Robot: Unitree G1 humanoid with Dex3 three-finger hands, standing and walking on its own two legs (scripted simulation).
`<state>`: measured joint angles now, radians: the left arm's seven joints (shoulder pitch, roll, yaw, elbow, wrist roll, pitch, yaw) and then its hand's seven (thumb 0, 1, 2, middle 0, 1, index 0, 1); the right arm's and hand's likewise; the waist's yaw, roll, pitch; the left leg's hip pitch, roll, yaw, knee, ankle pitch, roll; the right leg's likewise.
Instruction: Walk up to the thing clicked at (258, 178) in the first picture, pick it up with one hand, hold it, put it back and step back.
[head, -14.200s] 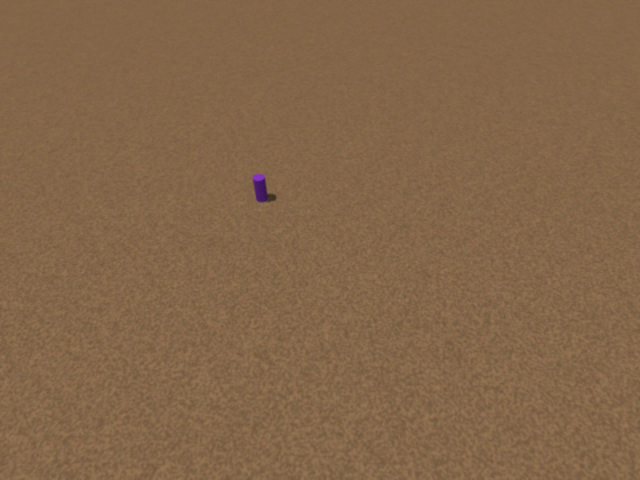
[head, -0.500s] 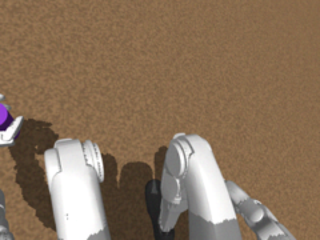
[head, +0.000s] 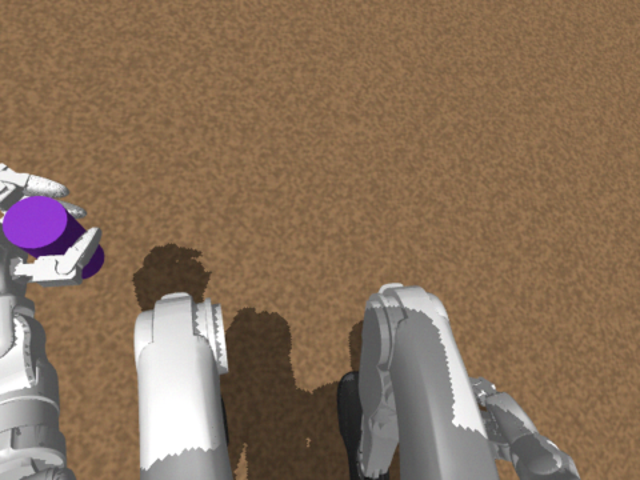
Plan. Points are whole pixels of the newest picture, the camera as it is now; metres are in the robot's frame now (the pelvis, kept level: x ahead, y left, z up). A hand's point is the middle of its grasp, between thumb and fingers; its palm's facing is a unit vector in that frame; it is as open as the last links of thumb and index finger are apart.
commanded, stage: settle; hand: left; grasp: from the side
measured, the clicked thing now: (61, 242) +0.38 +0.30 -0.07
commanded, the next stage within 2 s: lift in 0.90 s
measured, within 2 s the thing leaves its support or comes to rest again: neither
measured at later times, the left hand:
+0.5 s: hand (38, 221) +0.38 +0.29 +0.00, palm faces +0.30 -0.95 -0.05, open 8.0 cm
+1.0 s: hand (36, 201) +0.39 +0.29 +0.03, palm faces +0.30 -0.95 -0.04, open 8.1 cm
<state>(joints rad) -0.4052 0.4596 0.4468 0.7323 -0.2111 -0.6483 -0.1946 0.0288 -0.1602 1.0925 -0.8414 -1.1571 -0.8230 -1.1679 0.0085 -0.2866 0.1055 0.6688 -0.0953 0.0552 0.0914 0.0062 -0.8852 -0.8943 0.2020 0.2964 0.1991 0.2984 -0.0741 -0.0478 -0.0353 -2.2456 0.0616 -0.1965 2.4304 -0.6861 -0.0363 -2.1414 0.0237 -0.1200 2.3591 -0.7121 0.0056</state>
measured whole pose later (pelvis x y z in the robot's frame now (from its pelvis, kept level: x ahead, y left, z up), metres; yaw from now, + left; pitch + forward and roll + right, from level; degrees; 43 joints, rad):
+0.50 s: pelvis +0.00 +0.00 +0.03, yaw +3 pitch +30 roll -5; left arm -0.43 0.39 0.46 0.72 -0.18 -0.58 -0.21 0.03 -0.17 1.11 -0.85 -1.16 -0.83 -1.17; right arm 0.03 -0.28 0.03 0.68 -0.07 0.02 0.06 0.01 -0.90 -0.90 0.20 0.30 0.20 0.30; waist -0.06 -0.03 -0.10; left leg -2.17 0.07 -0.14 2.31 -0.67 -0.03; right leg -2.09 0.01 -0.08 2.27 -0.71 0.00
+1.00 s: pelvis +0.00 +0.00 +0.05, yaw +4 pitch +31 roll -4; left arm -0.49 0.38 0.46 0.81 -0.16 -0.60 -0.21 0.03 -0.17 1.11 -0.84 -1.17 -0.82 -1.18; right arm 0.07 -0.27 0.02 0.70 -0.07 0.01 0.05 0.01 -0.89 -0.90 0.20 0.30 0.20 0.30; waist -0.07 -0.02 -0.13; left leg -2.13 0.07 -0.11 2.25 -0.67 -0.03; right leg -2.06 0.01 -0.06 2.22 -0.71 0.00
